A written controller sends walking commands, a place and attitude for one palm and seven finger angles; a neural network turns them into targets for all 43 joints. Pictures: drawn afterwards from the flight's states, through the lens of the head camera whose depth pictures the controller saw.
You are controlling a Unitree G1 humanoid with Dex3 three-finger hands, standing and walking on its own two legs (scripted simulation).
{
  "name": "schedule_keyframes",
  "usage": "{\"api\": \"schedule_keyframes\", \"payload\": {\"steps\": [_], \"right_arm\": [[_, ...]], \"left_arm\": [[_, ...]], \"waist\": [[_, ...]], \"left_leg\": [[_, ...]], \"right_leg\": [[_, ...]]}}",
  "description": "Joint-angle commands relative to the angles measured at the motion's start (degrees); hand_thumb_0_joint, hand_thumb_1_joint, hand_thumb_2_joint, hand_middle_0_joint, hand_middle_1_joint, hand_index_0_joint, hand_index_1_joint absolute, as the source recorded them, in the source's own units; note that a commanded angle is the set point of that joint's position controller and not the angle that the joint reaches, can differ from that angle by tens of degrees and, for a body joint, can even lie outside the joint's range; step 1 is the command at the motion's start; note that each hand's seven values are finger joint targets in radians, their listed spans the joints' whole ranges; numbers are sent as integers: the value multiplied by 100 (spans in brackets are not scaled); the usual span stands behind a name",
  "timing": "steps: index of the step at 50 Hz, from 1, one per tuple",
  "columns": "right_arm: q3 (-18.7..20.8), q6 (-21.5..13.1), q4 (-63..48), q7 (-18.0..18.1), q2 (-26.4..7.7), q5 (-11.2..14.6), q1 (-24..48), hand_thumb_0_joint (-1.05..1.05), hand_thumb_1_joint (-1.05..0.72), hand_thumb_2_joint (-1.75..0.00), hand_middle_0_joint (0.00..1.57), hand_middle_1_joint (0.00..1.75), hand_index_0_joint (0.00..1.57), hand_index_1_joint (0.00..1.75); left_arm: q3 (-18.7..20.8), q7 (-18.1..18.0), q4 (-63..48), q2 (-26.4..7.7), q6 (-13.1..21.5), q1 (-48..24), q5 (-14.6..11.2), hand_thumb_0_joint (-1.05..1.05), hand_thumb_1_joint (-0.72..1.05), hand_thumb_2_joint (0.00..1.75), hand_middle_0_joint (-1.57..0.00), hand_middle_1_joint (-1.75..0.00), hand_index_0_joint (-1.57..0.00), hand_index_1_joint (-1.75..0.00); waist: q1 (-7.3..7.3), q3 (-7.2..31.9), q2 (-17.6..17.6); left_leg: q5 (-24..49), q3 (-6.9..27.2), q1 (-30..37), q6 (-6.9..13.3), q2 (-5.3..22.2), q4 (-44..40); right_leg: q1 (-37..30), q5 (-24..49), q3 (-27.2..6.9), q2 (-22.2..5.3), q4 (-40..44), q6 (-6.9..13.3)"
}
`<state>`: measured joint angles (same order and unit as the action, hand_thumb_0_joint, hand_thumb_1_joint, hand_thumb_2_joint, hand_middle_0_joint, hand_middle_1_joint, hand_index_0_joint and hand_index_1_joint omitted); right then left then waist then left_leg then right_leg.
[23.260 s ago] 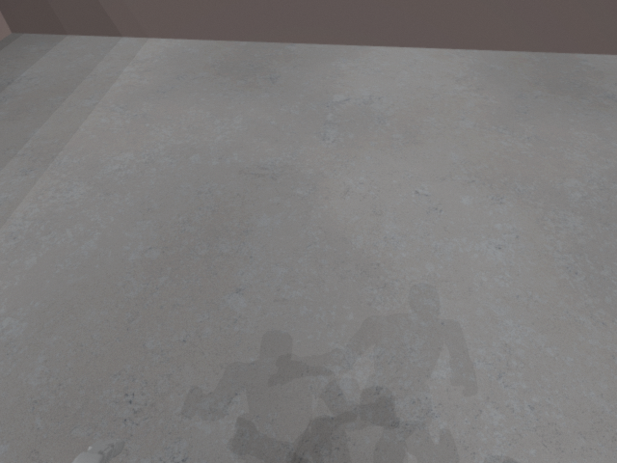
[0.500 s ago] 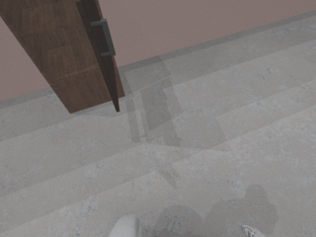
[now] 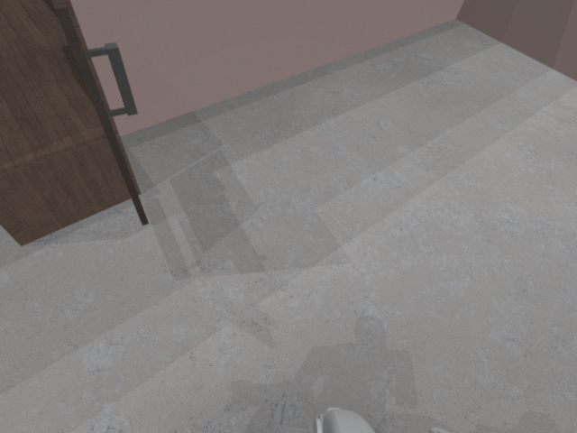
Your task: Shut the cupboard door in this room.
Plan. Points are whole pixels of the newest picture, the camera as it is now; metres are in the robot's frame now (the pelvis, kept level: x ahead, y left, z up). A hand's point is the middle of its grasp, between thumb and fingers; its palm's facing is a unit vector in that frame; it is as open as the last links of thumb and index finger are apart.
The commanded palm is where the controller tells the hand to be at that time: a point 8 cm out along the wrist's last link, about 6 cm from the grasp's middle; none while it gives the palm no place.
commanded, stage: walk around to get in front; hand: left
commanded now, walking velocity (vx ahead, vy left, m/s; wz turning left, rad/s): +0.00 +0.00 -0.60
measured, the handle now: (112, 83) +0.70 +0.45 +0.02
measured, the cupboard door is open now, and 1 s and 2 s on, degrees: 81 81 81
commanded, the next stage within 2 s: none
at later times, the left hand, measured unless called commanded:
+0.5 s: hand (240, 392) +0.19 +0.09 -0.15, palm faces -0.32 -0.92 -0.23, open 7.4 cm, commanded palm none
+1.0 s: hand (257, 301) +0.36 +0.08 -0.18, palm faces -0.46 -0.87 -0.20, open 7.4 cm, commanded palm none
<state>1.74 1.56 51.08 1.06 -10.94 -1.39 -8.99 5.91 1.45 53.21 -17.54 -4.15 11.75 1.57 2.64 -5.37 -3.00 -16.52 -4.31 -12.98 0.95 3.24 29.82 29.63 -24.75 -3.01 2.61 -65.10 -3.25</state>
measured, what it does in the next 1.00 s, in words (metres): walks ahead, turning right: right foot, then left foot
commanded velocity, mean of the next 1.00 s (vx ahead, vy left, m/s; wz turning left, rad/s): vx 0.31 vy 0.00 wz -0.44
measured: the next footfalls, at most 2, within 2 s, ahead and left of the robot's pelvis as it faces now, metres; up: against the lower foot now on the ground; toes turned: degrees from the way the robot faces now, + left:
right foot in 0.36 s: +0.00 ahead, -0.16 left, +0.00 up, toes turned -22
left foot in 0.80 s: +0.35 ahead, -0.02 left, +0.00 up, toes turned -20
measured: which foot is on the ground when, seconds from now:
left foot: down 0.00-0.36, up 0.38-0.78, down 0.80-1.00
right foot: up 0.00-0.34, down 0.36-0.80, up 0.82-1.00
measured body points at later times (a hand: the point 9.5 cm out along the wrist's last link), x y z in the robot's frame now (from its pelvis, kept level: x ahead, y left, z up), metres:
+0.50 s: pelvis +0.03 -0.06 +0.00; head +0.04 -0.09 +0.44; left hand +0.21 +0.13 -0.13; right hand -0.05 -0.32 -0.16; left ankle +0.06 +0.08 -0.67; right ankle -0.04 -0.14 -0.74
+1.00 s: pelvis +0.23 -0.08 +0.00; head +0.26 -0.07 +0.45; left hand +0.38 +0.13 -0.16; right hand +0.17 -0.32 -0.14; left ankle +0.31 -0.01 -0.74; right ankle +0.14 -0.19 -0.64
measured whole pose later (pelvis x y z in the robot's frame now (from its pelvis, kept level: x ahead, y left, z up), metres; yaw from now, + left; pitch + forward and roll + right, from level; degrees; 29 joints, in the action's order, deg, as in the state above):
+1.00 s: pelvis +0.23 -0.08 +0.00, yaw -31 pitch -2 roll -1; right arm 2.1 -3.7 55.2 0.1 -9.3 -1.9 -13.5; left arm 4.1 1.7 58.9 -14.0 -0.1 14.5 1.6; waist 1.4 -4.4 -1.9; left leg -13.6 -10.8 -13.7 1.3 4.8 29.1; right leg 29.2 -18.1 2.0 -3.6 -70.6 0.8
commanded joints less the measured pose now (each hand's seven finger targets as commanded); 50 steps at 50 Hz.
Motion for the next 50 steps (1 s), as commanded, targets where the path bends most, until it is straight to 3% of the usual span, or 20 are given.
{"api": "schedule_keyframes", "payload": {"steps": [1,6,12,14,16,17,18,19,20,23,26,36,38,39,40,41,42,44,48,50], "right_arm": [[300,-237,-404,75,-1043,20,-162,0,-90,-90,20,30,20,30],[385,-257,-163,64,-1112,27,-773,0,-90,-90,20,30,20,30],[463,-272,41,-21,-1267,-33,-1048,0,-90,-90,20,30,20,30],[467,-288,86,-44,-1304,-45,-981,0,-90,-90,20,30,20,30],[431,-281,98,-64,-1263,-14,-828,0,-90,-90,20,30,20,30],[358,-265,-15,-115,-967,79,-800,0,-90,-90,20,30,20,30],[177,-233,-468,-159,-553,58,-67,0,-90,-90,20,30,20,30],[219,-200,-644,-138,-837,18,344,0,-90,-90,20,30,20,30],[254,-206,-600,-157,-870,30,347,0,-90,-90,20,30,20,30],[317,-248,-294,-204,-885,-39,101,0,-90,-90,20,30,20,30],[324,-222,-184,-236,-733,-21,-126,0,-90,-90,20,30,20,30],[236,-405,-510,-292,-595,37,635,0,-90,-90,20,30,20,30],[290,-494,-181,-192,-765,-4,-379,0,-90,-90,20,30,20,30],[366,-535,105,-114,-1135,-35,-1257,0,-90,-90,20,30,20,30],[550,-584,297,-64,-1858,-135,-2063,0,-90,-90,20,30,20,30],[519,-506,369,-53,-1970,-62,-2323,0,-90,-90,20,30,20,30],[465,-444,233,-74,-1743,-27,-1746,0,-90,-90,20,30,20,30],[317,-507,128,-75,-1120,-39,-1013,0,-90,-90,20,30,20,30],[237,-630,279,-47,-664,-10,-852,0,-90,-90,20,30,20,30],[260,-662,359,-40,-635,12,-881,0,-90,-90,20,30,20,30]], "left_arm": [[23,56,-447,-220,111,-24,-26,0,90,90,-20,-30,-20,-30],[-49,57,-603,-89,94,-484,-49,0,90,90,-20,-30,-20,-30],[-142,156,-748,22,169,-979,-30,0,90,90,-20,-30,-20,-30],[-142,173,-750,72,231,-873,-29,0,90,90,-20,-30,-20,-30],[-99,128,-439,-60,320,-73,-24,0,90,90,-20,-30,-20,-30],[5,40,-192,-650,411,660,9,0,90,90,-20,-30,-20,-30],[136,-47,-7,-1336,404,1238,-45,0,90,90,-20,-30,-20,-30],[152,-132,11,-1318,379,1421,-131,0,90,90,-20,-30,-20,-30],[138,-174,-47,-1128,435,1147,-125,0,90,90,-20,-30,-20,-30],[-25,-164,-224,-629,573,378,-88,0,90,90,-20,-30,-20,-30],[-72,-131,-170,-590,717,365,-73,0,90,90,-20,-30,-20,-30],[-93,-195,227,-546,779,705,-31,0,90,90,-20,-30,-20,-30],[-70,-201,253,-579,789,530,-62,0,90,90,-20,-30,-20,-30],[-91,-188,245,-415,792,584,-95,0,90,90,-20,-30,-20,-30],[-130,-118,194,-34,763,930,-174,0,90,90,-20,-30,-20,-30],[-198,-93,109,57,789,847,-165,0,90,90,-20,-30,-20,-30],[-182,-88,67,-32,755,584,-128,0,90,90,-20,-30,-20,-30],[-166,-9,125,77,689,236,-45,0,90,90,-20,-30,-20,-30],[-189,56,255,363,472,575,12,0,90,90,-20,-30,-20,-30],[-175,58,208,421,401,486,14,0,90,90,-20,-30,-20,-30]], "waist": [[-208,490,1216],[-436,612,1223],[-652,621,1465],[-557,643,1464],[-109,903,918],[232,1188,-467],[617,844,-1977],[662,667,-1307],[490,423,-951],[10,24,-388],[-206,-57,-341],[-110,-3,-484],[-611,577,-180],[-927,1180,301],[-1130,2033,2009],[-1130,2116,2393],[-946,1319,1710],[-661,399,1355],[-225,296,1017],[-163,233,1038]], "left_leg": [[1518,696,652,540,1282,-1212],[2365,509,1273,744,1627,-1046],[254,249,1028,614,1903,-1243],[113,43,819,500,1959,-1028],[-3,-488,156,100,1642,162],[-492,-1097,-1204,-247,1232,1631],[-2301,-903,-3073,-532,398,3120],[-2014,-93,-3416,-457,459,3621],[-1422,161,-3434,-412,635,3743],[-473,193,-2862,-521,696,3460],[-59,36,-2459,-642,553,3044],[327,-47,-1447,-413,187,992],[678,-222,107,-333,-105,109],[891,112,1648,-229,245,-63],[960,2201,3054,296,1994,-252],[673,3255,2940,706,2639,-1072],[-500,3074,1909,835,2641,-1416],[-1134,2300,641,615,2169,-1804],[-137,645,-122,408,1566,-1922],[28,383,-48,500,1540,-2048]], "right_leg": [[548,338,147,-346,-546,-158],[567,79,351,-590,347,-231],[-246,-252,834,-618,2044,-18],[-734,-245,968,-528,2747,107],[-2199,645,1194,-287,3983,289],[-3693,184,50,-1204,4649,652],[-4105,640,-2218,-2455,5057,1248],[-3844,992,-2509,-2707,5147,1535],[-3550,864,-2170,-2483,5129,1531],[-2701,1143,-1266,-1920,5108,1302],[-2301,2063,-794,-1647,5149,1260],[-2431,2814,-867,-1525,4841,1197],[-2240,3752,-561,-1201,3667,986],[-1567,3416,-421,-909,2461,781],[-222,756,323,-80,603,461],[387,-915,49,25,-651,486],[494,-747,-58,-392,-1028,551],[673,153,75,-741,-1157,492],[214,926,280,-892,-667,369],[437,1222,297,-962,-436,294]]}}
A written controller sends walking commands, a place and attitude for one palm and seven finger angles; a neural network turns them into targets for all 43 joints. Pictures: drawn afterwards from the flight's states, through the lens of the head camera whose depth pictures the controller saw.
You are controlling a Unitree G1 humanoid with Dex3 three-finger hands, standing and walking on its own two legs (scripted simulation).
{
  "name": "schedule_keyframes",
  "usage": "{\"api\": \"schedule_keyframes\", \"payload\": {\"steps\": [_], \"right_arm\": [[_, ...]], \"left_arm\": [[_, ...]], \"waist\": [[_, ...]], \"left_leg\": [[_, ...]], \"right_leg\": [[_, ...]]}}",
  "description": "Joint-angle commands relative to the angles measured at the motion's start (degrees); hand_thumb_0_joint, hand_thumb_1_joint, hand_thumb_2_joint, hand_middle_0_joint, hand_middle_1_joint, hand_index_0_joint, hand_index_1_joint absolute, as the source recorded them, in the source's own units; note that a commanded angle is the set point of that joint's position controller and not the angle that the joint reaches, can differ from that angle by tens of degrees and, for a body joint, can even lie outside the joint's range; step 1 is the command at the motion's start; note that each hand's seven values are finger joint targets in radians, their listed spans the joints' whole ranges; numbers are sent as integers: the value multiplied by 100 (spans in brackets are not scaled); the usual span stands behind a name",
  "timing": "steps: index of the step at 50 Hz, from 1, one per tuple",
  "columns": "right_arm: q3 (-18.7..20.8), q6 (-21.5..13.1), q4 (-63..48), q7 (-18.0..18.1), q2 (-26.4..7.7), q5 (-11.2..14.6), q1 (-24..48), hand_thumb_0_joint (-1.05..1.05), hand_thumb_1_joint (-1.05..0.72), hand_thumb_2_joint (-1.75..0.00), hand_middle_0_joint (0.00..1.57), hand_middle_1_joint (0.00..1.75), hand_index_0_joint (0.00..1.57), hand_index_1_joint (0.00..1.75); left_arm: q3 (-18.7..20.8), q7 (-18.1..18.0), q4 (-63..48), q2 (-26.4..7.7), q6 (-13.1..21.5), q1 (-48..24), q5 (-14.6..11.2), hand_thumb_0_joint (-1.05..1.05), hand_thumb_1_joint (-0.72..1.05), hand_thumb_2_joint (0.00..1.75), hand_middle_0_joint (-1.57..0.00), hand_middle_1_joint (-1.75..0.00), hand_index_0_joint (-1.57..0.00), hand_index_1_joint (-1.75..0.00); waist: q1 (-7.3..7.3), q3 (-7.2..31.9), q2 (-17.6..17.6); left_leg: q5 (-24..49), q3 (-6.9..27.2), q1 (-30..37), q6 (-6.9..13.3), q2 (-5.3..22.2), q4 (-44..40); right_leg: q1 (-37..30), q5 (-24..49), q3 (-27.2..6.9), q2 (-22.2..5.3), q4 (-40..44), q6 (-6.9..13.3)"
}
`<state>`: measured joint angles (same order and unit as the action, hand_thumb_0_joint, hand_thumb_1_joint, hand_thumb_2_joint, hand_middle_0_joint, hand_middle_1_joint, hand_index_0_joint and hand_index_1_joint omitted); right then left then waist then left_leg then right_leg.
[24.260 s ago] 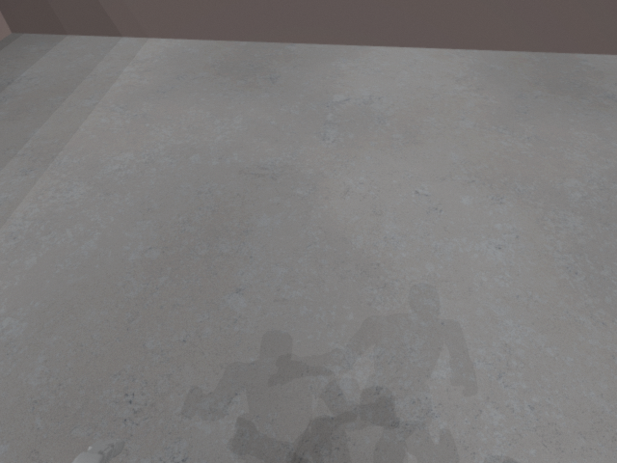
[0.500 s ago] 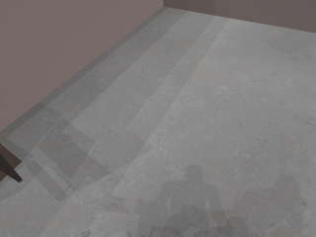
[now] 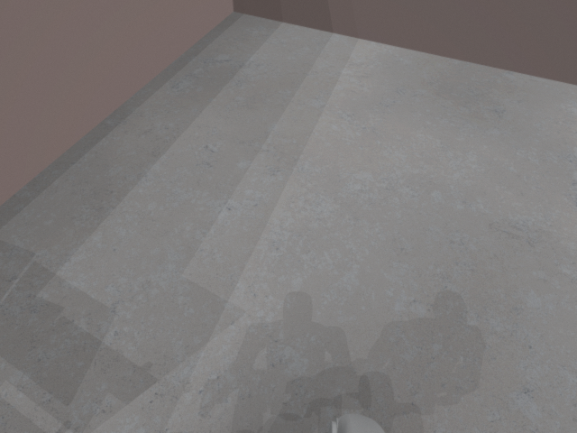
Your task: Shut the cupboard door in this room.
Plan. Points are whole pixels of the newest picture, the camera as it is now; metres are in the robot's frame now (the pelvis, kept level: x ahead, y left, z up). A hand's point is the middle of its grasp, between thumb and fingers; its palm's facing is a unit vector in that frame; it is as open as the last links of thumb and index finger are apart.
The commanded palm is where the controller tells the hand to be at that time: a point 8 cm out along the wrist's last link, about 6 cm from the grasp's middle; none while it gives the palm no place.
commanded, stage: walk around to get in front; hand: left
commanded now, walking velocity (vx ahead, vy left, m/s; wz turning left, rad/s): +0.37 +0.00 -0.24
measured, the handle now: out of the picture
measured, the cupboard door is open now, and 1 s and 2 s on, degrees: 81 81 81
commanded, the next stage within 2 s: none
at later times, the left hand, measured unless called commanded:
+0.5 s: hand (244, 331) +0.31 +0.10 -0.16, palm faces -0.04 -0.97 -0.23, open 7.1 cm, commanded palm none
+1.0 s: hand (228, 289) +0.40 +0.15 -0.18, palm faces -0.05 -0.99 -0.13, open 7.4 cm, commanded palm none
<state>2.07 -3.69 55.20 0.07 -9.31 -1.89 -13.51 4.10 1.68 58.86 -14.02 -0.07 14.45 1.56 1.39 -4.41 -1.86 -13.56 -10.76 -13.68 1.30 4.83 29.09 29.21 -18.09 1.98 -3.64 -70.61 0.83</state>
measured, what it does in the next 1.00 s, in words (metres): walks ahead: right foot, then left foot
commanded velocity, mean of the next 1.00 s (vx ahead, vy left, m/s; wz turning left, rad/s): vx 0.38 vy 0.00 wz -0.07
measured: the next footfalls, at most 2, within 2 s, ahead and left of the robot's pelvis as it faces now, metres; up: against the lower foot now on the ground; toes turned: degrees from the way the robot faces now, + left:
right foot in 0.30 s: +0.25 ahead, -0.17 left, +0.00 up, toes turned -15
left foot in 0.82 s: +0.49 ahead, +0.05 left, +0.00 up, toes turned +5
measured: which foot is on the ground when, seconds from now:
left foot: down 0.00-0.32, up 0.34-0.80, down 0.82-1.00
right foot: up 0.00-0.28, down 0.30-0.84, up 0.86-1.00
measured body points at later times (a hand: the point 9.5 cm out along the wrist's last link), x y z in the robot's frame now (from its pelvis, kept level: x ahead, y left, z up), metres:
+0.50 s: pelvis +0.20 -0.08 +0.00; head +0.22 -0.10 +0.45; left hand +0.31 +0.15 -0.14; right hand +0.16 -0.30 -0.16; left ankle +0.19 +0.07 -0.65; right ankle +0.21 -0.16 -0.74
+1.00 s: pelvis +0.41 -0.02 +0.00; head +0.43 +0.00 +0.45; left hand +0.40 +0.20 -0.17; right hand +0.46 -0.27 -0.14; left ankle +0.45 +0.05 -0.74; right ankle +0.35 -0.16 -0.64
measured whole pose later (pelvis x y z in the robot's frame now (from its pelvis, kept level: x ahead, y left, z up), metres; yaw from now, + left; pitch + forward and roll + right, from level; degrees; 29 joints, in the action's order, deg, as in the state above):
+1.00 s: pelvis +0.41 -0.02 +0.00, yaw -7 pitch -2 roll -1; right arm 3.9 -4.6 58.2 0.7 -8.7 -1.2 -11.0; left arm 2.8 0.7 65.2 -9.3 1.5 18.2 1.5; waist 1.7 -4.5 -1.5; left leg -13.4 -12.0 -13.7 3.5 3.2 29.0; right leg 25.4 -19.4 3.0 -5.5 -68.9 0.1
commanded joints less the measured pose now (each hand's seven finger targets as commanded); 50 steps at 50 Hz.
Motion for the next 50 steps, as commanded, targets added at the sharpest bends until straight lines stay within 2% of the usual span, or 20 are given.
{"api": "schedule_keyframes", "payload": {"steps": [1,6,10,12,13,14,15,16,17,20,23,31,37,39,40,41,42,43,46,50], "right_arm": [[243,-143,10,57,-782,65,-525,0,-90,-90,20,30,20,30],[297,-145,330,40,-749,43,-1021,0,-90,-90,20,30,20,30],[296,-97,549,24,-773,12,-1286,0,-90,-90,20,30,20,30],[306,-59,610,25,-816,15,-1267,0,-90,-90,20,30,20,30],[291,-42,636,27,-808,29,-1251,0,-90,-90,20,30,20,30],[281,-38,640,16,-798,55,-1177,0,-90,-90,20,30,20,30],[232,-47,604,-52,-585,107,-1228,0,-90,-90,20,30,20,30],[127,-33,362,-72,-254,141,-1168,0,-90,-90,20,30,20,30],[192,36,223,-48,-478,165,-762,0,-90,-90,20,30,20,30],[222,64,351,-47,-336,103,-427,0,-90,-90,20,30,20,30],[204,205,518,-68,-124,43,-786,0,-90,-90,20,30,20,30],[194,238,9,-202,-237,51,423,0,-90,-90,20,30,20,30],[158,136,-241,-238,-308,66,1048,0,-90,-90,20,30,20,30],[195,82,-64,-182,-445,36,489,0,-90,-90,20,30,20,30],[243,38,172,-135,-643,5,-281,0,-90,-90,20,30,20,30],[373,-17,393,-70,-1164,-54,-1127,0,-90,-90,20,30,20,30],[529,-6,548,-23,-1778,-29,-1782,0,-90,-90,20,30,20,30],[489,52,577,11,-1682,35,-1726,0,-90,-90,20,30,20,30],[274,-33,325,31,-843,51,-624,0,-90,-90,20,30,20,30],[203,-135,408,63,-513,89,-552,0,-90,-90,20,30,20,30]], "left_arm": [[-1,38,-419,77,-24,68,17,0,90,90,-20,-30,-20,-30],[-52,47,-705,178,11,-809,15,0,90,90,-20,-30,-20,-30],[-79,32,-766,217,119,-1150,3,0,90,90,-20,-30,-20,-30],[-60,2,-671,134,182,-891,2,0,90,90,-20,-30,-20,-30],[-31,-10,-523,78,218,-500,12,0,90,90,-20,-30,-20,-30],[19,-39,-229,-126,285,370,23,0,90,90,-20,-30,-20,-30],[145,-100,45,-650,372,1152,57,0,90,90,-20,-30,-20,-30],[295,-168,229,-1298,403,1746,-22,0,90,90,-20,-30,-20,-30],[282,-225,186,-1266,370,1546,-113,0,90,90,-20,-30,-20,-30],[101,-225,-27,-595,412,431,-115,0,90,90,-20,-30,-20,-30],[-20,-240,42,-210,491,216,-64,0,90,90,-20,-30,-20,-30],[-89,-249,212,-203,594,572,-47,0,90,90,-20,-30,-20,-30],[-58,-268,426,-412,530,945,-26,0,90,90,-20,-30,-20,-30],[-53,-264,437,-456,514,823,-34,0,90,90,-20,-30,-20,-30],[-64,-254,425,-418,505,762,-61,0,90,90,-20,-30,-20,-30],[-97,-213,346,-207,507,896,-97,0,90,90,-20,-30,-20,-30],[-170,-156,178,67,512,883,-130,0,90,90,-20,-30,-20,-30],[-126,-182,65,-88,505,551,-97,0,90,90,-20,-30,-20,-30],[-63,-107,189,93,396,226,-23,0,90,90,-20,-30,-20,-30],[-67,-102,252,395,142,551,24,0,90,90,-20,-30,-20,-30]], "waist": [[-70,62,837],[-268,-216,696],[-401,-231,791],[-263,-31,789],[-69,174,654],[338,649,394],[647,1200,-522],[686,1530,-1807],[637,1222,-1117],[194,416,-117],[-185,250,-168],[-68,-294,-538],[103,-220,-199],[-254,10,-27],[-574,506,260],[-861,1199,1179],[-981,1543,2372],[-970,1357,1755],[-458,293,813],[-84,80,687]], "left_leg": [[-196,943,120,511,1394,-2009],[253,582,578,607,1465,-2032],[980,357,837,541,1474,-1674],[1585,269,927,428,1482,-1190],[2157,59,874,321,1334,-658],[2421,-185,698,124,1080,408],[1317,-460,-514,-106,718,1968],[-1896,-207,-1989,-335,-146,3564],[-1927,543,-2284,-205,20,4270],[-607,965,-2252,-192,490,4417],[-153,830,-1784,-295,491,3844],[409,683,-2221,-421,510,2074],[149,426,-1507,-202,235,831],[172,219,-461,-121,-4,362],[410,203,714,-33,-99,14],[482,1393,2211,312,828,-226],[811,3240,3053,830,2179,-796],[656,3322,2767,1029,2327,-1104],[138,2180,938,611,1745,-1606],[190,1169,213,455,1331,-1998]], "right_leg": [[631,662,-189,-375,302,-150],[725,863,44,-515,1965,-244],[137,671,418,-251,3132,-146],[-482,560,559,-90,3599,-19],[-1103,700,717,83,3900,40],[-2206,867,703,182,4269,120],[-3637,644,-358,-735,4468,410],[-4444,1242,-2729,-2096,5026,947],[-4086,1425,-2846,-2265,5363,1120],[-2610,864,-1699,-1724,5522,803],[-1823,1094,-732,-1302,5797,619],[-2083,1376,-339,-1226,6111,775],[-2653,2027,-322,-1370,5712,732],[-2454,2826,-33,-1232,4915,605],[-2100,3093,284,-911,3856,423],[-1035,2053,588,-394,2388,119],[314,-1334,631,276,623,-76],[696,-1497,34,108,-60,24],[597,-260,-186,-427,-215,-24],[361,507,-124,-463,5,-181]]}}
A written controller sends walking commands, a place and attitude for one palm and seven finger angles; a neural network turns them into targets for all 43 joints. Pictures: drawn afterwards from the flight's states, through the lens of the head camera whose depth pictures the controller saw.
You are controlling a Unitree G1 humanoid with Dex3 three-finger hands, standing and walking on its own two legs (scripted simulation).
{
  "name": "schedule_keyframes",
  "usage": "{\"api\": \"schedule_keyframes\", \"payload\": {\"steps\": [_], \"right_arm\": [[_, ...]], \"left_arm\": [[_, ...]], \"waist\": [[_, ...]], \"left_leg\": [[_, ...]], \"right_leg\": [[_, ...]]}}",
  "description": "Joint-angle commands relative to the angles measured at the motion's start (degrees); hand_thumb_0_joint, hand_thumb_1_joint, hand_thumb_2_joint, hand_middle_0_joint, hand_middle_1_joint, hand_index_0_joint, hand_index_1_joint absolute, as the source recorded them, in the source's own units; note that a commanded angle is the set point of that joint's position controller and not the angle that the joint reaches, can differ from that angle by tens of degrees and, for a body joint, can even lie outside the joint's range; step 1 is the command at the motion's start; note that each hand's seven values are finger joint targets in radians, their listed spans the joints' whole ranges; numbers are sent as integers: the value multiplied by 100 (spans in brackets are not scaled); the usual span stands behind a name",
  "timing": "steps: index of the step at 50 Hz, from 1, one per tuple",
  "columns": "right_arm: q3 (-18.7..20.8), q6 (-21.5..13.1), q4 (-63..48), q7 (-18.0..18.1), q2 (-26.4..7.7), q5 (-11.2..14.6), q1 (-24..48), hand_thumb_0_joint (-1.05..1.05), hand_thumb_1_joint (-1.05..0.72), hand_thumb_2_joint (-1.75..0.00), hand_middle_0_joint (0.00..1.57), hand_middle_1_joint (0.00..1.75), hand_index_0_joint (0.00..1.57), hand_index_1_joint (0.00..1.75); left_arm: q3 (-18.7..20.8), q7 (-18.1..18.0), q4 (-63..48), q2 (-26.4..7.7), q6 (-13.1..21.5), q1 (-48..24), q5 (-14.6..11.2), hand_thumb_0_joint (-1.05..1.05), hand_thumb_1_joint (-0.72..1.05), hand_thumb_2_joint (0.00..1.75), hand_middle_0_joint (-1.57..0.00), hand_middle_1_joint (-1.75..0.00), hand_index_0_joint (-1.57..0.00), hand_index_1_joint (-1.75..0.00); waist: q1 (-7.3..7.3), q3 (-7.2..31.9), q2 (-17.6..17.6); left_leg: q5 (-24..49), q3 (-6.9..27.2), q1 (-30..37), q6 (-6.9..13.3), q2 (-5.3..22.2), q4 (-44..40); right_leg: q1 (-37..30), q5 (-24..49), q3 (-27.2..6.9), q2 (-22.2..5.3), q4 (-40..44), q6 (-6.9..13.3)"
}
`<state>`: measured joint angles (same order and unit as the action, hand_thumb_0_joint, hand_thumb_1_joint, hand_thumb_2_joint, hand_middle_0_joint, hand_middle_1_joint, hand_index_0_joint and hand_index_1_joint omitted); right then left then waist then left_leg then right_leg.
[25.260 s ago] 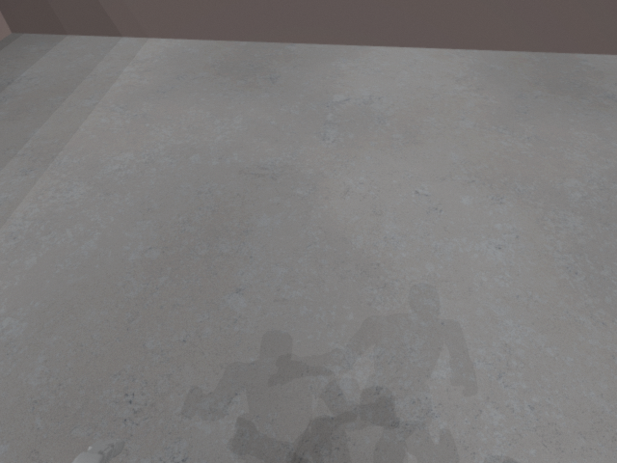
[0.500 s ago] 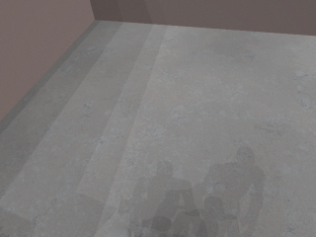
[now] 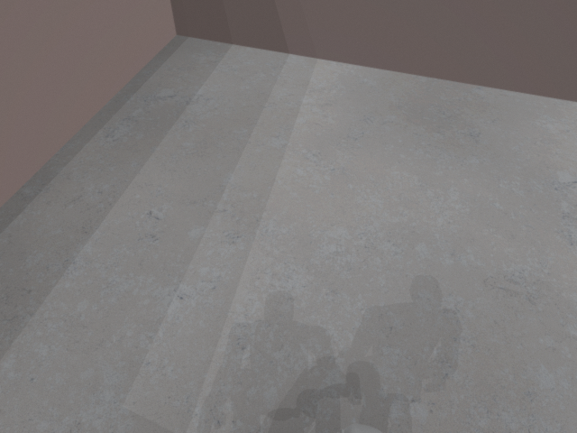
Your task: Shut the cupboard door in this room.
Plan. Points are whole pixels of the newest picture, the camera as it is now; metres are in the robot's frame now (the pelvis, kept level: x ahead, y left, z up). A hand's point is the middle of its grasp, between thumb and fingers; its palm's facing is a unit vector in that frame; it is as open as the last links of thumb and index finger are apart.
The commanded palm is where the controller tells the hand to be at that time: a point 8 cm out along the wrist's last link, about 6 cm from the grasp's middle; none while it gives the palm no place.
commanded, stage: walk around to get in front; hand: left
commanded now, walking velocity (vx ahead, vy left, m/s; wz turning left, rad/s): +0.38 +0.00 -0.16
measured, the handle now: out of the picture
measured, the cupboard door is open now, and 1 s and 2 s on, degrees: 81 81 81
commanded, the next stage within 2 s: walk to a spot facing it in 1.20 s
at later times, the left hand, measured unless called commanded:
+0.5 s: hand (261, 316) +0.34 +0.07 -0.17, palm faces -0.10 -0.98 -0.17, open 7.4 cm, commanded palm none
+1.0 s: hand (240, 335) +0.31 +0.11 -0.19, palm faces +0.13 -0.99 -0.11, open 7.4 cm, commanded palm none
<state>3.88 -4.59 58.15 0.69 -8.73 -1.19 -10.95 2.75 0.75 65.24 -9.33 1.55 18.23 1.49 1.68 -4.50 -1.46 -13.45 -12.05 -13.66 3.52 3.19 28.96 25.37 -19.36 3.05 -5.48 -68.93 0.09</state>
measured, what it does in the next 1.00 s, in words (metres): walks ahead: right foot, then left foot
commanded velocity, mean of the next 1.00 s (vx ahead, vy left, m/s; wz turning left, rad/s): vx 0.38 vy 0.00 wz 0.02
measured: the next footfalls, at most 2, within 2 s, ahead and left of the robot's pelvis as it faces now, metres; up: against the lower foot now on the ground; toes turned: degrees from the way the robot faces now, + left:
right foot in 0.40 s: +0.30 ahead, -0.18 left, +0.00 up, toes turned -14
left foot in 0.94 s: +0.51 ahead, +0.06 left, +0.00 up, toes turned +11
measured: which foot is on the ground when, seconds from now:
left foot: down 0.00-0.42, up 0.44-0.92, down 0.94-1.00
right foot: up 0.00-0.38, down 0.40-0.94, up 0.96-1.00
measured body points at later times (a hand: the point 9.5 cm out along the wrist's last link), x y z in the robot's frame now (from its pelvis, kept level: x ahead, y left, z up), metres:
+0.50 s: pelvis +0.20 -0.08 -0.01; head +0.24 -0.09 +0.44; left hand +0.35 +0.13 -0.15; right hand +0.08 -0.26 -0.17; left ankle +0.08 +0.07 -0.65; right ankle +0.26 -0.17 -0.74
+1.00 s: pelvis +0.40 -0.04 -0.02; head +0.44 -0.01 +0.43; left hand +0.31 +0.16 -0.18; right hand +0.54 -0.27 -0.14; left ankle +0.47 +0.06 -0.74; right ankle +0.28 -0.17 -0.69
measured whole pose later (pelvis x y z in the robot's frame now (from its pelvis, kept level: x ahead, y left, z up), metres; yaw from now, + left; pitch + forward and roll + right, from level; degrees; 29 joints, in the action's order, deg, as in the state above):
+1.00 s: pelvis +0.40 -0.04 -0.02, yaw +2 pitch -2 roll -1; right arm 3.2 -3.6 56.0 -1.4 -10.4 -2.0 -5.1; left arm 1.4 0.3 67.3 -8.1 2.5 23.0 0.9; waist 3.3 -6.1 -1.2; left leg -12.5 -9.1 -22.1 3.2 4.3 37.0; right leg 9.1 -28.7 9.0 -5.9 -51.0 -0.7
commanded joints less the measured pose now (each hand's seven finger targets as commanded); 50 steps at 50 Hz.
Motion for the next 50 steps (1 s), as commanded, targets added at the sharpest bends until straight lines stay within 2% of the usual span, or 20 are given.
{"api": "schedule_keyframes", "payload": {"steps": [1,8,11,15,17,19,20,21,22,24,26,28,34,41,43,45,46,47,48,50], "right_arm": [[52,-56,111,8,-484,10,-859,0,-90,-90,20,30,20,30],[36,-98,366,35,-534,16,-1446,0,-90,-90,20,30,20,30],[34,-74,508,31,-575,-18,-1812,0,-90,-90,20,30,20,30],[37,-14,634,21,-640,-52,-1965,0,-90,-90,20,30,20,30],[47,11,669,25,-694,-39,-1901,0,-90,-90,20,30,20,30],[47,10,644,1,-733,21,-1712,0,-90,-90,20,30,20,30],[9,7,526,-73,-481,82,-1740,0,-90,-90,20,30,20,30],[-60,37,300,-73,-278,106,-1736,0,-90,-90,20,30,20,30],[4,106,190,-43,-433,125,-1351,0,-90,-90,20,30,20,30],[31,151,244,-76,-229,96,-919,0,-90,-90,20,30,20,30],[25,268,309,-80,-77,16,-1016,0,-90,-90,20,30,20,30],[34,357,389,-114,7,-19,-1312,0,-90,-90,20,30,20,30],[60,393,-71,-229,-195,-38,-380,0,-90,-90,20,30,20,30],[-63,270,-478,-316,-257,-22,793,0,-90,-90,20,30,20,30],[-42,242,-486,-303,-338,-21,689,0,-90,-90,20,30,20,30],[11,193,-252,-243,-523,-59,-79,0,-90,-90,20,30,20,30],[94,149,-13,-196,-826,-91,-913,0,-90,-90,20,30,20,30],[284,104,173,-132,-1546,-151,-1739,0,-90,-90,20,30,20,30],[329,148,269,-76,-1824,-47,-2123,0,-90,-90,20,30,20,30],[243,146,151,-45,-1400,4,-1326,0,-90,-90,20,30,20,30]], "left_arm": [[94,-7,-451,-59,-55,113,38,0,90,90,-20,-30,-20,-30],[104,72,-976,-173,-107,-960,20,0,90,90,-20,-30,-20,-30],[46,87,-1186,-146,-71,-1550,-1,0,90,90,-20,-30,-20,-30],[12,77,-1288,-167,18,-1818,-12,0,90,90,-20,-30,-20,-30],[43,44,-1180,-293,74,-1375,-11,0,90,90,-20,-30,-20,-30],[151,11,-665,-640,208,152,33,0,90,90,-20,-30,-20,-30],[311,-64,-412,-1210,283,998,65,0,90,90,-20,-30,-20,-30],[399,-110,-279,-1709,280,1363,-45,0,90,90,-20,-30,-20,-30],[380,-158,-382,-1597,229,1001,-115,0,90,90,-20,-30,-20,-30],[260,-147,-527,-1095,255,189,-108,0,90,90,-20,-30,-20,-30],[108,-146,-575,-636,297,-206,-92,0,90,90,-20,-30,-20,-30],[70,-153,-525,-480,344,-275,-50,0,90,90,-20,-30,-20,-30],[79,-151,-512,-543,451,-28,-24,0,90,90,-20,-30,-20,-30],[50,-168,-245,-803,420,535,-19,0,90,90,-20,-30,-20,-30],[72,-166,-200,-894,381,541,-7,0,90,90,-20,-30,-20,-30],[58,-159,-191,-931,359,408,-39,0,90,90,-20,-30,-20,-30],[42,-145,-243,-874,354,368,-70,0,90,90,-20,-30,-20,-30],[5,-97,-362,-520,345,567,-103,0,90,90,-20,-30,-20,-30],[-43,-71,-582,-495,372,277,-98,0,90,90,-20,-30,-20,-30],[13,-80,-604,-472,295,-232,-70,0,90,90,-20,-30,-20,-30]], "waist": [[-104,39,616],[-228,-265,558],[-447,-336,600],[-525,-341,826],[-292,-78,752],[414,857,367],[724,1582,-708],[594,1927,-1473],[547,1374,-731],[270,490,-168],[-85,35,-135],[-316,36,-372],[-218,-166,-544],[107,-180,-281],[26,-126,-258],[-394,248,-78],[-745,792,324],[-973,1517,1780],[-1074,1642,2114],[-792,790,1206]], "left_leg": [[144,1218,207,288,1479,-2061],[806,864,1014,485,1486,-2126],[1342,695,1257,476,1509,-1979],[2182,464,1477,363,1545,-1588],[3162,360,1456,266,1576,-980],[3397,28,865,-81,1177,851],[1403,-229,-605,-317,656,2496],[-1909,259,-1822,-491,-102,4036],[-1783,935,-2050,-344,116,4682],[-856,1153,-2198,-335,529,4830],[-280,1173,-1808,-383,659,4438],[-21,1079,-1692,-471,637,4060],[454,984,-2199,-625,707,2804],[314,601,-1918,-444,431,975],[67,463,-1450,-344,307,708],[207,218,-127,-236,-12,250],[496,481,1307,-78,136,-20],[619,2450,2769,394,1549,-315],[1306,3605,3155,864,2350,-917],[150,3057,1850,813,2185,-1349]], "right_leg": [[912,803,-246,-313,-102,-139],[1701,1325,-102,-408,1159,-273],[1439,1183,151,-305,2178,-219],[875,903,423,-34,3091,-22],[60,674,541,160,3467,146],[-2191,1252,550,292,4103,298],[-3745,1432,-934,-1028,4239,653],[-4382,2351,-2839,-2121,4722,1182],[-3771,2327,-2608,-2187,4986,1276],[-2358,1170,-1941,-1827,5263,958],[-1256,776,-1159,-1432,5639,675],[-972,604,-572,-1181,5802,575],[-1375,910,-176,-1145,6057,722],[-2510,2314,93,-1282,5665,714],[-2536,2567,168,-1355,5388,697],[-2211,3462,562,-1131,4273,523],[-1529,3303,817,-837,3028,303],[-64,1093,1031,-57,1275,-24],[930,-1342,503,295,23,-70],[1268,-845,-2,-174,-517,25]]}}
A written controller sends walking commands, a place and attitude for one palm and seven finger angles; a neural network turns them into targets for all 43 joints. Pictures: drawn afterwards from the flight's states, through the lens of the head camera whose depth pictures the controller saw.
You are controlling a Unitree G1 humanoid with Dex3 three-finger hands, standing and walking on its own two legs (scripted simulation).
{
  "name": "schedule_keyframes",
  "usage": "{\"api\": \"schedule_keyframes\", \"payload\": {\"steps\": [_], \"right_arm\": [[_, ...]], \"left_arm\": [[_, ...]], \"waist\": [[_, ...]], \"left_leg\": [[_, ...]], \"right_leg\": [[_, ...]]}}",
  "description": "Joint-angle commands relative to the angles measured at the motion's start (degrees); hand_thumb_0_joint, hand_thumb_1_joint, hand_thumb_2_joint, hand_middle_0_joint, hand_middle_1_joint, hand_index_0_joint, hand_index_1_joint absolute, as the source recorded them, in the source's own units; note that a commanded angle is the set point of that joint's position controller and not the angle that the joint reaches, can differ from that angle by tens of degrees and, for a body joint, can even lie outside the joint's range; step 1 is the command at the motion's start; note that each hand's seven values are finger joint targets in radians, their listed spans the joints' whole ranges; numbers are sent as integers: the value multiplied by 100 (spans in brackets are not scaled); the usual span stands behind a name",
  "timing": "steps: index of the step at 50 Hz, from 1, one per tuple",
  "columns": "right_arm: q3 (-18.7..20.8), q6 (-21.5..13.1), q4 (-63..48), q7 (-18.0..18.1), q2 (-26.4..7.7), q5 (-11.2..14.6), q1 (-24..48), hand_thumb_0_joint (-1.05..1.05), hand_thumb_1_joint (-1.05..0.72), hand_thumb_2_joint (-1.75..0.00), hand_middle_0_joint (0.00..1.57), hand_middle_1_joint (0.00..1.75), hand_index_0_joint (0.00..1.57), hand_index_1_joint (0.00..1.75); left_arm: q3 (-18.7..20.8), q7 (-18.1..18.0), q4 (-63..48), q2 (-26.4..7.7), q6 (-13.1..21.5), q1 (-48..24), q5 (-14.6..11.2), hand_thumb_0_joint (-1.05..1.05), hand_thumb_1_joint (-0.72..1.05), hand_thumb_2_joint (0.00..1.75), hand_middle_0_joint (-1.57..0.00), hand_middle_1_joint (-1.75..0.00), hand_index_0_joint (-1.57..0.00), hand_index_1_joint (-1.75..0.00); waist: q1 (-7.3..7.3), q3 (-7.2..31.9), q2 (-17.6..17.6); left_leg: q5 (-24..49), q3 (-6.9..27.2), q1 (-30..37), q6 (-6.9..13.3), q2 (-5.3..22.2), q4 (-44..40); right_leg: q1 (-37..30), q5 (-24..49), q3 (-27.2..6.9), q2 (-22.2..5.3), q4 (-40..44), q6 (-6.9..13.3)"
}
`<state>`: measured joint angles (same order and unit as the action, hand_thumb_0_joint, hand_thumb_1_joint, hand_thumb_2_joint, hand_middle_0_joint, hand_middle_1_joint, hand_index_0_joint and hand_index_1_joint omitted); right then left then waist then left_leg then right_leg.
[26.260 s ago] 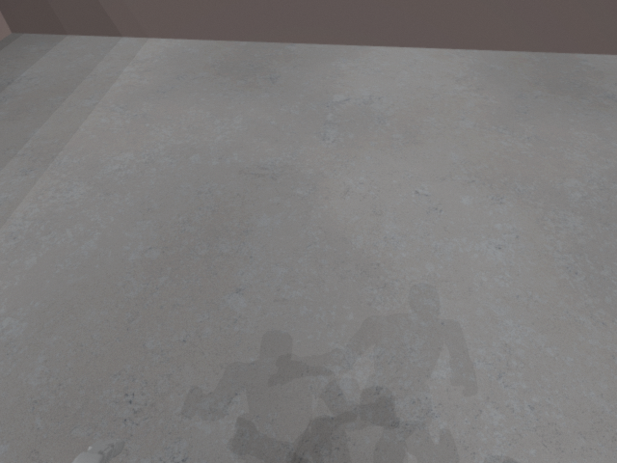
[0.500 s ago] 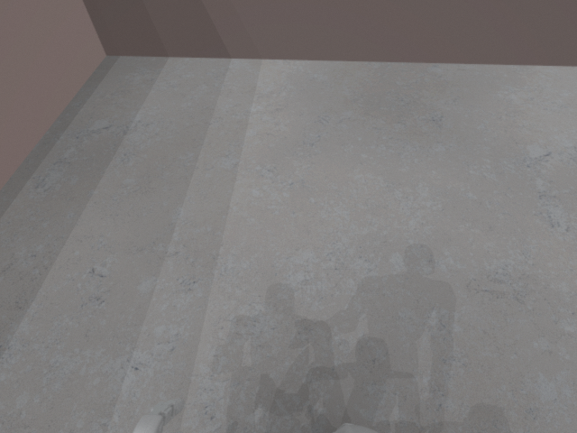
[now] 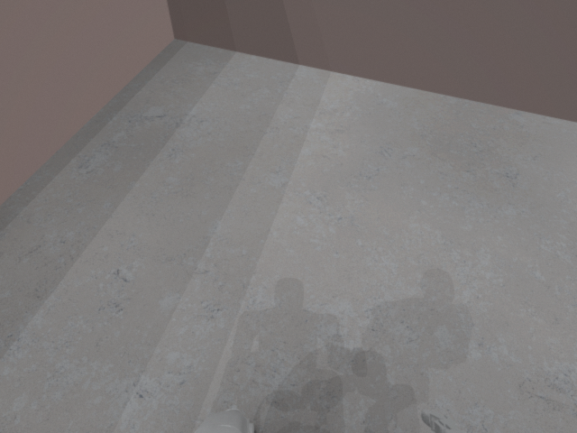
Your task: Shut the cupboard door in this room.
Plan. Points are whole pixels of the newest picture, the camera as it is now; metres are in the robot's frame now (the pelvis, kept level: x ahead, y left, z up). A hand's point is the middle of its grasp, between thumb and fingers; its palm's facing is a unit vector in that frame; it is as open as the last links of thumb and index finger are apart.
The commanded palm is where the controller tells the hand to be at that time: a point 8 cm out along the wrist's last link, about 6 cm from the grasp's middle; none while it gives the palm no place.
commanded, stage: walk around to get in front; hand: left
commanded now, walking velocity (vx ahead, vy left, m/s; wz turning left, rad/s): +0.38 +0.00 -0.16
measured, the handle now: out of the picture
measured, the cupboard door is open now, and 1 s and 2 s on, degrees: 81 81 81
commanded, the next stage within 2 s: walk to a spot facing it in 0.20 s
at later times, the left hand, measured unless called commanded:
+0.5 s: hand (247, 305) +0.34 +0.11 -0.15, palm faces -0.10 -0.97 -0.21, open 7.4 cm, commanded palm none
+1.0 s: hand (183, 351) +0.25 +0.21 -0.18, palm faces +0.29 -0.94 -0.21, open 7.3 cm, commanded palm none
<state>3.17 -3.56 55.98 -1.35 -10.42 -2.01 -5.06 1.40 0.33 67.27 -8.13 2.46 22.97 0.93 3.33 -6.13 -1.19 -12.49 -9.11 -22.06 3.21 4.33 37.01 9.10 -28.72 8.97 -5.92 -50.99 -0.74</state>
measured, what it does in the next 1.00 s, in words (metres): walks ahead: right foot, then left foot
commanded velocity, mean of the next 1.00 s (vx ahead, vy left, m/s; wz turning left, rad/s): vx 0.09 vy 0.00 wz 0.34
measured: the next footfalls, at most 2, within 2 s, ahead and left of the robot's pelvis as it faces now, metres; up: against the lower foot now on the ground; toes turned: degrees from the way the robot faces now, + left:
right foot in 0.44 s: +0.32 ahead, -0.17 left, +0.00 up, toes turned -12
left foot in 0.88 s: +0.29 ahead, +0.09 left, +0.00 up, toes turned +19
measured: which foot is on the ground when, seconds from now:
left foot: down 0.00-0.46, up 0.48-0.86, down 0.88-1.00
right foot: up 0.00-0.42, down 0.44-0.88, up 0.90-1.00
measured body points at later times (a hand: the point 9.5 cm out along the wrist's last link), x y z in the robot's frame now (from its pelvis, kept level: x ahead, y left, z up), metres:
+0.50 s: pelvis +0.20 -0.06 +0.00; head +0.23 -0.08 +0.45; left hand +0.34 +0.16 -0.13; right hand +0.08 -0.25 -0.16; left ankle +0.08 +0.09 -0.69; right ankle +0.28 -0.17 -0.72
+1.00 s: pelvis +0.22 -0.01 +0.00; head +0.25 +0.03 +0.45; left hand +0.23 +0.26 -0.16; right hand +0.38 -0.25 -0.11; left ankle +0.25 +0.07 -0.72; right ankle +0.25 -0.17 -0.65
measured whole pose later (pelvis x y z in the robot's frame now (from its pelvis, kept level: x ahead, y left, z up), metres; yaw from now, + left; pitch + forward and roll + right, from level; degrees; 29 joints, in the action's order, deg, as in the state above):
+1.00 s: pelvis +0.22 -0.01 +0.00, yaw +14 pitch -1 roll -3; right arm 4.1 1.1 51.8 -0.5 -12.7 -1.6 -9.2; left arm 5.0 -0.4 55.1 -15.3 -3.8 8.4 1.4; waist 0.0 -5.3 -2.8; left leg -15.6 -4.4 -21.0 3.3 2.0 37.0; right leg 28.3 -25.2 6.4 -6.8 -64.0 -4.1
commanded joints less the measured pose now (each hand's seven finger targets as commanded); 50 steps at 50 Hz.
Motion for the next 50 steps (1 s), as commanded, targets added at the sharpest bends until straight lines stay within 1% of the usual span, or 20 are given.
{"api": "schedule_keyframes", "payload": {"steps": [1,2,5,14,17,20,21,22,23,24,25,28,32,38,41,42,43,44,45,50], "right_arm": [[245,12,254,163,-957,85,-1547,0,-90,-90,20,30,20,30],[179,-23,224,170,-756,74,-1310,0,-90,-90,20,30,20,30],[116,-104,283,197,-508,92,-1274,0,-90,-90,20,30,20,30],[141,-175,497,245,-488,76,-1824,0,-90,-90,20,30,20,30],[121,-106,648,241,-504,42,-2015,0,-90,-90,20,30,20,30],[95,-47,724,257,-570,102,-1975,0,-90,-90,20,30,20,30],[74,-48,720,230,-490,143,-1943,0,-90,-90,20,30,20,30],[34,-34,640,175,-190,188,-2124,0,-90,-90,20,30,20,30],[42,66,502,206,-168,242,-2238,0,-90,-90,20,30,20,30],[52,152,455,239,-210,246,-2082,0,-90,-90,20,30,20,30],[31,212,444,210,-67,242,-1855,0,-90,-90,20,30,20,30],[87,390,385,142,-136,175,-1535,0,-90,-90,20,30,20,30],[133,577,313,65,-46,136,-1639,0,-90,-90,20,30,20,30],[184,589,-217,-22,-250,121,-892,0,-90,-90,20,30,20,30],[231,561,-385,-26,-479,110,-891,0,-90,-90,20,30,20,30],[277,524,-363,-32,-649,100,-1209,0,-90,-90,20,30,20,30],[375,461,-375,-18,-1142,64,-1461,0,-90,-90,20,30,20,30],[485,430,-439,40,-1698,38,-1621,0,-90,-90,20,30,20,30],[453,440,-399,84,-1746,40,-1552,0,-90,-90,20,30,20,30],[281,365,-789,186,-1277,90,-460,0,-90,-90,20,30,20,30]], "left_arm": [[178,6,-757,-556,173,-757,12,0,90,90,-20,-30,-20,-30],[184,44,-687,-512,115,-695,39,0,90,90,-20,-30,-20,-30],[188,37,-620,-218,-93,-308,82,0,90,90,-20,-30,-20,-30],[236,124,-1220,-304,-208,-1460,47,0,90,90,-20,-30,-20,-30],[159,81,-1339,-274,-96,-1784,25,0,90,90,-20,-30,-20,-30],[158,9,-1025,-453,56,-801,48,0,90,90,-20,-30,-20,-30],[210,-28,-811,-737,139,-240,67,0,90,90,-20,-30,-20,-30],[334,-114,-685,-1326,227,276,111,0,90,90,-20,-30,-20,-30],[397,-108,-654,-1729,215,563,2,0,90,90,-20,-30,-20,-30],[353,-145,-799,-1645,176,181,-19,0,90,90,-20,-30,-20,-30],[358,-168,-873,-1487,165,-173,-15,0,90,90,-20,-30,-20,-30],[269,-230,-1189,-1070,67,-1050,-21,0,90,90,-20,-30,-20,-30],[266,-252,-1317,-940,-6,-1433,40,0,90,90,-20,-30,-20,-30],[422,-253,-1516,-1227,-164,-1500,97,0,90,90,-20,-30,-20,-30],[464,-212,-1585,-1402,-245,-1481,81,0,90,90,-20,-30,-20,-30],[460,-204,-1628,-1328,-284,-1519,50,0,90,90,-20,-30,-20,-30],[421,-167,-1762,-1056,-345,-1455,-1,0,90,90,-20,-30,-20,-30],[330,-132,-2049,-757,-389,-1706,-2,0,90,90,-20,-30,-20,-30],[339,-120,-2122,-958,-421,-1899,36,0,90,90,-20,-30,-20,-30],[428,-45,-1719,-1080,-444,-1402,39,0,90,90,-20,-30,-20,-30]], "waist": [[-780,592,775],[-598,333,447],[-304,236,638],[-403,-115,672],[-552,-179,700],[-105,491,605],[136,901,309],[284,1571,-881],[219,2056,-1380],[122,1703,-792],[121,1569,-967],[-237,972,-541],[-521,791,-875],[-362,440,-964],[-458,523,-530],[-647,714,140],[-756,659,1682],[-914,519,2752],[-865,629,1846],[-368,865,1002]], "left_leg": [[-164,2383,2097,666,1878,-2312],[-297,1948,1552,468,1720,-2482],[-97,1057,1035,295,1321,-2756],[1245,244,1889,459,1395,-2739],[2679,189,1908,414,1298,-2187],[3556,239,1748,161,1062,-934],[2872,173,1332,-58,783,-159],[681,-62,51,-317,200,1275],[-2346,300,-243,-437,-246,2651],[-2347,807,-321,-425,-73,3138],[-2143,845,-634,-485,48,3536],[-1361,909,-631,-581,289,3500],[-982,645,-286,-693,233,2708],[-1080,371,-151,-672,229,1344],[-625,159,434,-617,63,314],[-103,353,1012,-578,77,-459],[505,1803,1261,-216,866,-1497],[1767,3396,1177,391,2004,-2190],[1499,3311,1048,721,2158,-2140],[525,2223,1071,284,899,-2019]], "right_leg": [[2811,531,-755,-265,-2237,98],[2546,816,-775,-372,-2061,60],[2319,1470,-716,-304,-1861,-43],[3064,2191,-642,-328,-72,-112],[2285,1898,-275,-49,1205,-27],[532,2505,-69,256,2094,32],[-494,3441,-189,48,2427,11],[-1916,5424,-1424,-1285,2237,353],[-2070,7030,-2174,-2389,2386,962],[-1472,6862,-1838,-2381,2573,1160],[-1250,6150,-1850,-2287,2733,1146],[-53,4330,-962,-1856,3110,752],[629,3064,-224,-1597,3447,584],[679,2036,47,-1807,3233,637],[783,1725,207,-1765,2575,475],[1026,1449,327,-1587,1831,278],[1810,397,587,-847,493,-147],[2686,-1145,257,-150,-859,-488],[2596,-721,-418,-206,-1471,-359],[2534,978,-836,-107,-1751,-435]]}}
